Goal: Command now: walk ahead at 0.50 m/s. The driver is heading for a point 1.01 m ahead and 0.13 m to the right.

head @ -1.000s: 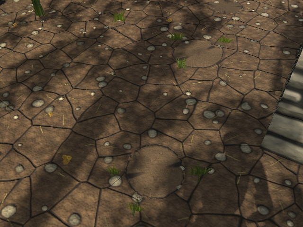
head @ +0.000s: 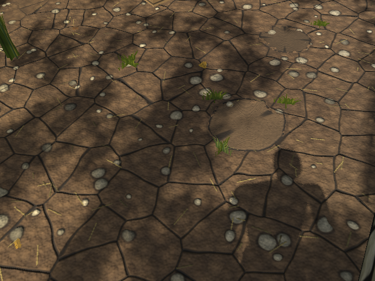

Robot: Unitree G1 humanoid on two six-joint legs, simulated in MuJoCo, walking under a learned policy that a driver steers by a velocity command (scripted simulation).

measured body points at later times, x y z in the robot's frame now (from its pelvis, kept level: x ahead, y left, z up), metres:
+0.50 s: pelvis +0.29 +0.06 -0.01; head +0.31 +0.08 +0.44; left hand +0.33 +0.33 -0.15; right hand +0.40 -0.21 -0.12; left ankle +0.35 +0.15 -0.74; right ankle +0.19 -0.08 -0.65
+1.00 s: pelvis +0.56 -0.01 -0.02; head +0.60 -0.03 +0.42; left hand +0.80 +0.19 -0.13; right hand +0.53 -0.30 -0.16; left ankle +0.42 +0.17 -0.64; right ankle +0.62 -0.10 -0.74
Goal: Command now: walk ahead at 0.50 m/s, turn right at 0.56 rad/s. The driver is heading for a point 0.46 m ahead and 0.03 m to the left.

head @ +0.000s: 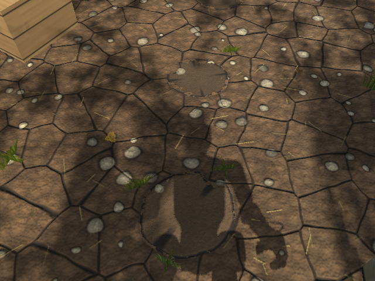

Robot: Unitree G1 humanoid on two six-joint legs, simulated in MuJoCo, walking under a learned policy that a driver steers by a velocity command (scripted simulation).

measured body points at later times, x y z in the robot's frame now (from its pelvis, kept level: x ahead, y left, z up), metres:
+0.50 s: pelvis +0.30 +0.05 +0.00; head +0.34 +0.05 +0.45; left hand +0.35 +0.33 -0.13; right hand +0.46 -0.22 -0.09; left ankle +0.41 +0.14 -0.72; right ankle +0.11 -0.07 -0.66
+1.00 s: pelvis +0.42 +0.03 +0.02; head +0.43 +0.02 +0.47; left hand +0.55 +0.29 -0.10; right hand +0.49 -0.23 -0.12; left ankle +0.42 +0.14 -0.72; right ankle +0.42 -0.11 -0.72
